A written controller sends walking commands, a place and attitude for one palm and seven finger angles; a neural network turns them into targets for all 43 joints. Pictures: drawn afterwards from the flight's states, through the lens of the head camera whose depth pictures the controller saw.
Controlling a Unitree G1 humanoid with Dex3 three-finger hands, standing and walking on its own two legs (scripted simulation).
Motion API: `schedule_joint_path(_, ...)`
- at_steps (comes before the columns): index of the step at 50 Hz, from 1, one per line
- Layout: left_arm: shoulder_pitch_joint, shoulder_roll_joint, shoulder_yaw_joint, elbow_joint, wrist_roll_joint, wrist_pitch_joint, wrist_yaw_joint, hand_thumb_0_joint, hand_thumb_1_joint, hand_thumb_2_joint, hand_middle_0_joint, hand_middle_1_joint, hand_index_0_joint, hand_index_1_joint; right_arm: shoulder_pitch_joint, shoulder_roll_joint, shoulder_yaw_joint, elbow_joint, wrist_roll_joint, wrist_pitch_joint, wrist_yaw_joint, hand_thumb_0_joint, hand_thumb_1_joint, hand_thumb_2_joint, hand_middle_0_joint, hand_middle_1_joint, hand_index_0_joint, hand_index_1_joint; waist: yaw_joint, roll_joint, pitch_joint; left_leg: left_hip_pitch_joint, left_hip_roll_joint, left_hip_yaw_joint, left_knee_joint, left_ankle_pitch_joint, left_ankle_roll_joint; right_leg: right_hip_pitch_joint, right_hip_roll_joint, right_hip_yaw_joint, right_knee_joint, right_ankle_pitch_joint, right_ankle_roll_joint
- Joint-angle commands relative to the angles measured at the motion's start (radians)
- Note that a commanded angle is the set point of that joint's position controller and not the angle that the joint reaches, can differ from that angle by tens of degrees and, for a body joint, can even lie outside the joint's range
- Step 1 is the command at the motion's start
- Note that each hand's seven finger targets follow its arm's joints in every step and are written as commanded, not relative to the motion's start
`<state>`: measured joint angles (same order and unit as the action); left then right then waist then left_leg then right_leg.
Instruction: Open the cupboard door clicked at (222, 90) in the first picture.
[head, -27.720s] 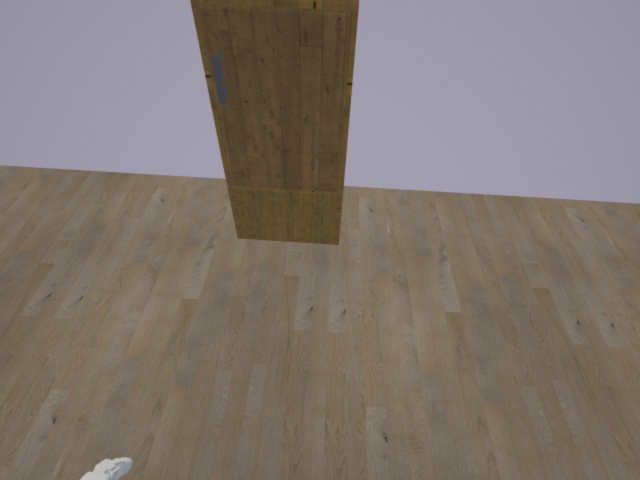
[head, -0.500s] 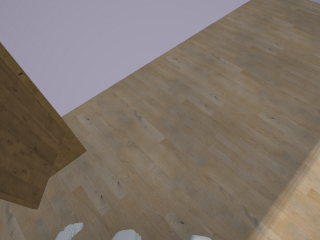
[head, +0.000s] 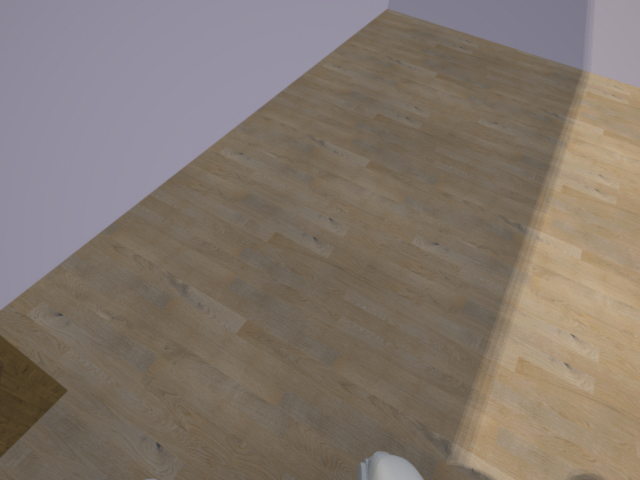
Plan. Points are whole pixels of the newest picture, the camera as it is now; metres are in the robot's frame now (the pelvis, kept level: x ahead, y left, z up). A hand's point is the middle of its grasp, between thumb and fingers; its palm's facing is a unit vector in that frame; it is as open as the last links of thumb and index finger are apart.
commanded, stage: walk to a spot facing it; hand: left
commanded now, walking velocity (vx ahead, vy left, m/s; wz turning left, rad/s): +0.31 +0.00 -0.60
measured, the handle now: out of the picture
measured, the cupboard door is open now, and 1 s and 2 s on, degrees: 46 46 46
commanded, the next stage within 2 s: turn to face it in 0.88 s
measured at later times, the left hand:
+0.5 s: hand (288, 366) +0.30 +0.06 -0.16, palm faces -0.24 -0.94 -0.24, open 7.2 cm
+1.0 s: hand (330, 266) +0.52 +0.00 -0.17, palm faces -0.29 -0.94 -0.19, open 7.3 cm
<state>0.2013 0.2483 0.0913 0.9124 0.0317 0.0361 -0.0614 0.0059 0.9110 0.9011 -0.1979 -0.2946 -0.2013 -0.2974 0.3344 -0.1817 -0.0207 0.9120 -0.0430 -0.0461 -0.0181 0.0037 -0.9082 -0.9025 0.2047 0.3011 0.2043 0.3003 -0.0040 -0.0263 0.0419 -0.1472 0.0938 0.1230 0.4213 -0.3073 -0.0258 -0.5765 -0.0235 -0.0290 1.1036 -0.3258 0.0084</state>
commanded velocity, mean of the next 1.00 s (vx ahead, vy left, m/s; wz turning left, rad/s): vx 0.32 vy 0.00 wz -0.24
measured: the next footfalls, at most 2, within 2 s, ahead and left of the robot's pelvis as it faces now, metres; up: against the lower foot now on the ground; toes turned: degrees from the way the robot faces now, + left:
right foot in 0.20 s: +0.20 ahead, -0.15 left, +0.00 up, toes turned -16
left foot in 0.80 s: +0.52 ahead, -0.06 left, +0.00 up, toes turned -14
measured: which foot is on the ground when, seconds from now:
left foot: down 0.00-0.20, up 0.22-0.78, down 0.80-1.00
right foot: up 0.00-0.18, down 0.20-0.78, up 0.80-1.00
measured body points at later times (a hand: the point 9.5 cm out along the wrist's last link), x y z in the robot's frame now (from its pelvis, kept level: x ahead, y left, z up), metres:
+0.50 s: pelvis +0.19 -0.11 +0.00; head +0.22 -0.14 +0.45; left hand +0.32 +0.11 -0.14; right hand +0.20 -0.36 -0.15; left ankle +0.30 +0.05 -0.67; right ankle +0.16 -0.14 -0.74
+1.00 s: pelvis +0.44 -0.17 -0.01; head +0.46 -0.18 +0.44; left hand +0.53 +0.05 -0.16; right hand +0.38 -0.39 -0.16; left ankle +0.48 -0.05 -0.74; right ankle +0.41 -0.29 -0.67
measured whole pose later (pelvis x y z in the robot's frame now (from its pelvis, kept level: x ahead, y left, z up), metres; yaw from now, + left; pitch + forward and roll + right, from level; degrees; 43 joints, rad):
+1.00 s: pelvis +0.44 -0.17 -0.01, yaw -22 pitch -1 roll +1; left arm 0.29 0.17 0.06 1.03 0.02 -0.02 -0.02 0.01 0.91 0.90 -0.20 -0.29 -0.20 -0.30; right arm 0.28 -0.17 -0.03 1.05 -0.03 -0.06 -0.01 0.00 -0.92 -0.90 0.20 0.30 0.20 0.30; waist 0.03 -0.02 0.06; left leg -0.20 0.04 0.14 0.47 -0.25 0.00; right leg -0.55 -0.07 -0.02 1.09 -0.31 -0.02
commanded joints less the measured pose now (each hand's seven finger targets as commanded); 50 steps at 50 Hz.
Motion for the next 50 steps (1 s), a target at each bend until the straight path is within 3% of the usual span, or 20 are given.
schedule_joint_path(1, -0.178, -0.016, -0.020, -0.125, -0.004, -0.039, -0.019, 0.000, 0.900, 0.900, -0.200, -0.300, -0.200, -0.300, 0.151, -0.165, -0.037, -0.001, 0.004, -0.023, -0.016, 0.000, -0.900, -0.900, 0.200, 0.300, 0.200, 0.300, -0.057, 0.209, -0.009, 0.196, 0.198, -0.026, -0.139, 0.440, 0.100, -0.155, -0.035, -0.052, -0.128, 0.069, 0.002)
schedule_joint_path(6, -0.239, 0.004, -0.024, -0.126, -0.008, -0.039, -0.021, 0.000, 0.900, 0.900, -0.200, -0.300, -0.200, -0.300, 0.174, -0.185, -0.040, 0.020, -0.001, -0.015, -0.009, 0.000, -0.900, -0.900, 0.200, 0.300, 0.200, 0.300, -0.061, 0.206, 0.026, 0.128, 0.235, 0.064, -0.088, 0.547, 0.094, 0.052, 0.005, -0.132, -0.390, 0.055, -0.038)
schedule_joint_path(8, -0.110, 0.037, -0.012, -0.085, -0.009, -0.043, -0.015, 0.000, 0.900, 0.900, -0.200, -0.300, -0.200, -0.300, 0.136, -0.215, -0.044, 0.016, 0.005, -0.012, -0.009, 0.000, -0.900, -0.900, 0.200, 0.300, 0.200, 0.300, 0.016, 0.183, -0.021, 0.072, 0.239, 0.099, 0.074, 0.705, 0.078, 0.275, 0.046, -0.153, -0.454, 0.045, -0.076)
schedule_joint_path(9, 0.072, 0.083, 0.004, -0.032, -0.006, -0.053, -0.007, 0.000, 0.900, 0.900, -0.200, -0.300, -0.200, -0.300, 0.084, -0.222, -0.043, 0.004, 0.013, -0.013, -0.003, 0.000, -0.900, -0.900, 0.200, 0.300, 0.200, 0.300, 0.111, 0.133, -0.099, -0.042, 0.199, 0.139, 0.283, 0.700, 0.042, 0.539, 0.061, -0.132, -0.519, 0.080, -0.107)
schedule_joint_path(10, 0.252, 0.206, 0.039, 0.018, 0.000, -0.065, 0.010, 0.000, 0.900, 0.900, -0.200, -0.300, -0.200, -0.300, 0.057, -0.171, -0.032, -0.026, 0.034, -0.018, 0.011, 0.000, -0.900, -0.900, 0.200, 0.300, 0.200, 0.300, 0.196, -0.102, -0.225, -0.319, 0.107, 0.178, 0.602, 0.379, 0.000, 0.855, -0.141, 0.146, -0.592, -0.020, -0.181)
schedule_joint_path(11, 0.324, 0.296, 0.058, 0.035, -0.020, -0.066, 0.029, 0.000, 0.900, 0.900, -0.200, -0.300, -0.200, -0.300, 0.024, -0.126, -0.026, -0.074, 0.050, -0.017, 0.007, 0.000, -0.900, -0.900, 0.200, 0.300, 0.200, 0.300, 0.193, -0.294, -0.300, -0.545, -0.037, 0.073, 0.933, -0.309, -0.036, 0.929, -0.408, 0.657, -0.779, 0.064, -0.276)
schedule_joint_path(12, 0.267, 0.294, 0.057, 0.029, -0.033, -0.061, 0.042, 0.000, 0.900, 0.900, -0.200, -0.300, -0.200, -0.300, -0.042, -0.160, -0.034, -0.074, 0.044, -0.013, 0.004, 0.000, -0.900, -0.900, 0.200, 0.300, 0.200, 0.300, 0.169, -0.190, -0.203, -0.624, 0.017, -0.099, 1.009, -0.259, -0.012, 0.840, -0.391, 0.634, -0.820, 0.030, -0.285)
schedule_joint_path(14, 0.090, 0.180, 0.023, -0.012, -0.030, -0.064, 0.055, 0.000, 0.900, 0.900, -0.200, -0.300, -0.200, -0.300, -0.070, -0.147, -0.046, -0.041, 0.034, -0.008, 0.004, 0.000, -0.900, -0.900, 0.200, 0.300, 0.200, 0.300, 0.078, -0.031, -0.068, -0.546, 0.083, -0.118, 0.948, -0.088, -0.019, 0.543, -0.330, 0.465, -0.842, 0.048, -0.244)
schedule_joint_path(16, 0.009, 0.119, 0.000, -0.035, -0.021, -0.082, 0.057, 0.000, 0.900, 0.900, -0.200, -0.300, -0.200, -0.300, -0.023, -0.109, -0.039, 0.004, 0.020, 0.017, 0.009, 0.000, -0.900, -0.900, 0.200, 0.300, 0.200, 0.300, 0.006, -0.045, -0.025, -0.424, 0.090, -0.109, 0.809, -0.011, -0.032, 0.361, -0.240, 0.282, -0.879, 0.176, -0.199)
schedule_joint_path(18, 0.006, 0.103, -0.004, -0.022, -0.015, -0.094, 0.057, 0.000, 0.900, 0.900, -0.200, -0.300, -0.200, -0.300, 0.022, -0.089, -0.038, 0.025, 0.015, 0.032, 0.014, 0.000, -0.900, -0.900, 0.200, 0.300, 0.200, 0.300, -0.029, -0.064, -0.038, -0.389, 0.069, -0.093, 0.713, 0.027, -0.039, 0.341, -0.191, 0.203, -0.884, 0.235, -0.190)
schedule_joint_path(33, 0.264, 0.057, -0.027, 0.133, -0.017, -0.132, 0.081, 0.000, 0.900, 0.900, -0.200, -0.300, -0.200, -0.300, -0.355, -0.067, -0.038, -0.057, 0.027, 0.003, 0.044, 0.000, -0.900, -0.900, 0.200, 0.300, 0.200, 0.300, 0.050, -0.060, 0.067, -0.548, -0.005, -0.061, 0.332, 0.120, -0.002, 0.690, -0.205, 0.228, -0.838, 0.731, -0.192)
schedule_joint_path(35, 0.265, 0.076, -0.024, 0.142, -0.015, -0.133, 0.084, 0.000, 0.900, 0.900, -0.200, -0.300, -0.200, -0.300, -0.331, -0.063, -0.037, -0.046, 0.026, -0.005, 0.041, 0.000, -0.900, -0.900, 0.200, 0.300, 0.200, 0.300, 0.023, -0.043, 0.043, -0.422, -0.054, -0.021, 0.239, 0.074, 0.023, 0.684, -0.200, 0.200, -0.752, 0.940, -0.182)
schedule_joint_path(37, 0.243, 0.084, -0.020, 0.149, -0.018, -0.137, 0.085, 0.000, 0.900, 0.900, -0.200, -0.300, -0.200, -0.300, -0.149, -0.083, -0.044, 0.023, 0.017, -0.014, 0.023, 0.000, -0.900, -0.900, 0.200, 0.300, 0.200, 0.300, -0.062, -0.039, -0.044, -0.135, -0.124, 0.024, 0.127, 0.134, 0.057, 0.608, -0.145, 0.143, -0.550, 1.104, -0.135)
schedule_joint_path(38, 0.231, 0.081, -0.020, 0.142, -0.024, -0.138, 0.081, 0.000, 0.900, 0.900, -0.200, -0.300, -0.200, -0.300, 0.013, -0.131, -0.055, 0.071, 0.010, -0.017, 0.014, 0.000, -0.900, -0.900, 0.200, 0.300, 0.200, 0.300, -0.130, -0.009, -0.125, 0.147, -0.065, -0.039, 0.110, 0.230, 0.094, 0.426, -0.113, 0.116, -0.358, 0.950, -0.102)
schedule_joint_path(39, 0.269, 0.029, -0.025, 0.126, -0.033, -0.137, 0.074, 0.000, 0.900, 0.900, -0.200, -0.300, -0.200, -0.300, 0.160, -0.239, -0.080, 0.102, -0.007, -0.022, 0.005, 0.000, -0.900, -0.900, 0.200, 0.300, 0.200, 0.300, -0.158, 0.196, -0.261, 0.406, 0.218, -0.418, 0.121, 0.302, 0.210, 0.159, 0.009, 0.048, -0.037, 0.467, -0.060)
schedule_joint_path(40, 0.254, 0.010, -0.039, 0.099, -0.043, -0.145, 0.068, 0.000, 0.900, 0.900, -0.200, -0.300, -0.200, -0.300, 0.226, -0.260, -0.078, 0.106, 0.000, -0.017, -0.001, 0.000, -0.900, -0.900, 0.200, 0.300, 0.200, 0.300, -0.149, 0.259, -0.306, 0.448, 0.408, -0.673, -0.035, 0.415, 0.324, 0.027, 0.092, 0.042, 0.249, -0.177, -0.060)
schedule_joint_path(42, 0.125, 0.005, -0.031, 0.066, -0.020, -0.131, 0.068, 0.000, 0.900, 0.900, -0.200, -0.300, -0.200, -0.300, 0.081, -0.206, -0.066, 0.080, 0.012, -0.015, -0.002, 0.000, -0.900, -0.900, 0.200, 0.300, 0.200, 0.300, -0.089, 0.087, -0.049, 0.115, 0.375, -0.594, -0.140, 0.171, 0.306, -0.089, -0.001, 0.081, 0.337, -0.145, -0.055)
schedule_joint_path(44, 0.121, -0.028, -0.028, 0.078, -0.006, -0.098, 0.048, 0.000, 0.900, 0.900, -0.200, -0.300, -0.200, -0.300, -0.013, -0.104, -0.038, 0.069, 0.010, -0.027, -0.006, 0.000, -0.900, -0.900, 0.200, 0.300, 0.200, 0.300, -0.020, 0.150, 0.100, -0.130, 0.287, -0.391, -0.222, 0.007, 0.202, -0.049, -0.060, 0.089, 0.254, -0.035, -0.044)
schedule_joint_path(48, 0.151, -0.076, -0.029, 0.069, -0.007, -0.057, 0.027, 0.000, 0.900, 0.900, -0.200, -0.300, -0.200, -0.300, -0.032, -0.122, -0.033, 0.076, 0.013, -0.039, -0.003, 0.000, -0.900, -0.900, 0.200, 0.300, 0.200, 0.300, 0.043, 0.184, 0.029, -0.190, 0.189, -0.081, -0.226, 0.214, 0.153, 0.100, -0.081, 0.013, -0.081, 0.048, -0.021)
schedule_joint_path(50, 0.110, -0.071, -0.031, 0.062, -0.007, -0.058, 0.027, 0.000, 0.900, 0.900, -0.200, -0.300, -0.200, -0.300, -0.016, -0.121, -0.035, 0.091, 0.014, -0.030, -0.001, 0.000, -0.900, -0.900, 0.200, 0.300, 0.200, 0.300, 0.029, 0.170, 0.030, -0.217, 0.164, -0.060, -0.209, 0.227, 0.159, 0.181, -0.070, -0.032, -0.257, 0.104, -0.010)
